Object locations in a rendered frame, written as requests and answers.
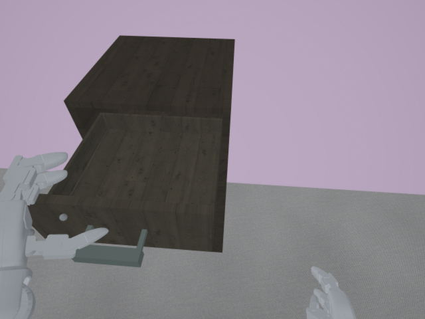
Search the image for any handle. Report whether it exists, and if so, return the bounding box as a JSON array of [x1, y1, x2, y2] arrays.
[[72, 225, 147, 267]]

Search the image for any robot right hand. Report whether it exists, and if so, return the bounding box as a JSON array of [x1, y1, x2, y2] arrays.
[[306, 266, 356, 319]]

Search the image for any robot left hand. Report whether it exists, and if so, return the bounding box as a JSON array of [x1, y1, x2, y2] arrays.
[[0, 152, 109, 268]]

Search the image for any robot left forearm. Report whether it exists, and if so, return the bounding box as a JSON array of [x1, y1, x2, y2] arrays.
[[0, 266, 35, 319]]

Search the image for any cabinet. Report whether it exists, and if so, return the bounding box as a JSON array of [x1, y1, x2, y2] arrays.
[[64, 35, 235, 253]]

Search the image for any drawer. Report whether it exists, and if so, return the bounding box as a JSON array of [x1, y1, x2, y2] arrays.
[[28, 112, 222, 252]]

